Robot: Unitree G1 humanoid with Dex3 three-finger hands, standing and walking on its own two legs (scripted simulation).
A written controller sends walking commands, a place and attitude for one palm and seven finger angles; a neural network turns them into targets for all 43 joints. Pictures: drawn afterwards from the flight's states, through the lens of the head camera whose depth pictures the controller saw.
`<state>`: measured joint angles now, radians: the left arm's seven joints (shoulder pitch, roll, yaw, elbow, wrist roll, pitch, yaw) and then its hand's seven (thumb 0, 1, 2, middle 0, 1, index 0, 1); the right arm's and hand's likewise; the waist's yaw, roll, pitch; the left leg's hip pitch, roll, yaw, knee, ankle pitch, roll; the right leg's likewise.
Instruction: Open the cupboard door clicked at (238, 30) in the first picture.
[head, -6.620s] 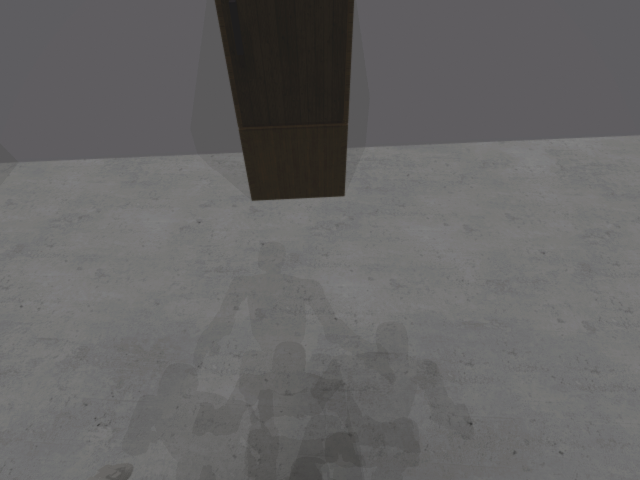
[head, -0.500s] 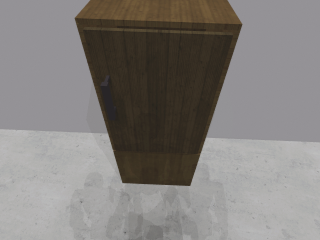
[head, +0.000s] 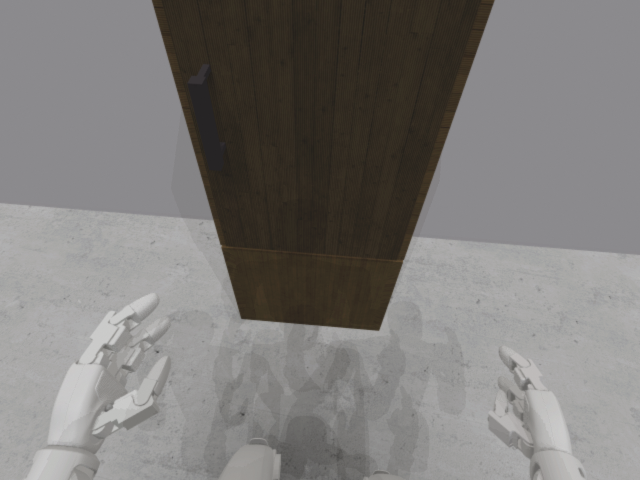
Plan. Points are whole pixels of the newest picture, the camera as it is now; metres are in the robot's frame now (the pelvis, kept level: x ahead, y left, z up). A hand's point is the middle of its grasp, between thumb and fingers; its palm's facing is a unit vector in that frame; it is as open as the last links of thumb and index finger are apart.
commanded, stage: raise the hand with hooked fingers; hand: left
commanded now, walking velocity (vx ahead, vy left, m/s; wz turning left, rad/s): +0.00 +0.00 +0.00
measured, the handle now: (211, 120) +0.60 +0.22 +0.10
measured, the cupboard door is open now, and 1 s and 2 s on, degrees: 0 0 0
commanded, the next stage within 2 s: move the hooked fingers beside the handle in 1.72 s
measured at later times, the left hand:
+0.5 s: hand (114, 341) +0.25 +0.25 +0.07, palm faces +0.02 -1.00 -0.05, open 11.3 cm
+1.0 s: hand (66, 297) +0.28 +0.30 +0.10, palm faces +0.03 -1.00 -0.04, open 13.8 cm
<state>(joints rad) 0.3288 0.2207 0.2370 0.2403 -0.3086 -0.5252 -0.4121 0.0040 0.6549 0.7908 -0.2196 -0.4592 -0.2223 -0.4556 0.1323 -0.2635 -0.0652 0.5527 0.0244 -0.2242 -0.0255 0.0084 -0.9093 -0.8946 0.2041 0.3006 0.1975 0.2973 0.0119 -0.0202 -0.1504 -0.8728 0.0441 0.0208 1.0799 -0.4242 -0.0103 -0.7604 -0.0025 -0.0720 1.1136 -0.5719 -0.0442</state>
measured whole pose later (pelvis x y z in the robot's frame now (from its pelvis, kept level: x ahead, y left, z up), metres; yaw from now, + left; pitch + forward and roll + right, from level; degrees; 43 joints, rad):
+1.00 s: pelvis +0.01 +0.04 +0.04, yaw +1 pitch +9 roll -3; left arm 0.06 0.38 0.37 0.30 -0.34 -0.26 -0.45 -0.01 -0.45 0.32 -0.30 -1.17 -0.30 -1.17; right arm 0.24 -0.25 0.06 0.55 0.04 -0.20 -0.08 0.01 -0.91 -0.89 0.21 0.30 0.20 0.30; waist 0.01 0.02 -0.09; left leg -0.69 0.03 0.01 0.90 -0.37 0.03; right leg -0.54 0.00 -0.08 0.85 -0.46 0.00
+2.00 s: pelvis +0.00 +0.01 +0.04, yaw +1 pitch +8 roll -2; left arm -0.17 0.43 0.41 0.56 -0.34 -0.27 -0.51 -0.01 -0.50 0.30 -0.30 -1.20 -0.30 -1.20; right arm 0.28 -0.28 0.05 0.59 0.05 -0.17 -0.10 0.01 -0.91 -0.89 0.21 0.30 0.20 0.30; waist 0.00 0.03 -0.07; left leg -0.65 0.05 0.00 0.85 -0.33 0.00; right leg -0.52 0.02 -0.09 0.83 -0.45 -0.03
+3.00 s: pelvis +0.01 +0.02 +0.02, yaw -2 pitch +17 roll -3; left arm -0.80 0.63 0.46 1.17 -0.16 -0.36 -0.43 -0.01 -0.50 0.30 -0.30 -1.20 -0.30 -1.20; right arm 0.37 -0.28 0.04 0.62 0.03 0.02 -0.07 0.00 -0.91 -0.89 0.21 0.30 0.20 0.30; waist -0.13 0.01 -0.09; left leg -0.90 0.07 0.02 0.98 -0.38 0.02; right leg -0.76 0.04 -0.07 0.94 -0.47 -0.02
